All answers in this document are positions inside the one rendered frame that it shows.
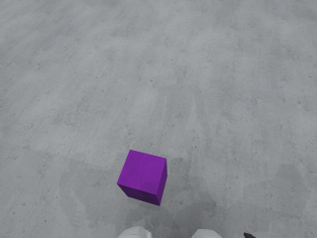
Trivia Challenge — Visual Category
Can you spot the robot left thigh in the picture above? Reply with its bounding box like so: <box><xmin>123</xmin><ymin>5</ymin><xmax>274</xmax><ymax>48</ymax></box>
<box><xmin>118</xmin><ymin>226</ymin><xmax>153</xmax><ymax>238</ymax></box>

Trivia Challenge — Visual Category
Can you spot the carton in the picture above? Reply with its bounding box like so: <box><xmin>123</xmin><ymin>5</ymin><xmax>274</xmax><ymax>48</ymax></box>
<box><xmin>117</xmin><ymin>150</ymin><xmax>167</xmax><ymax>206</ymax></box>

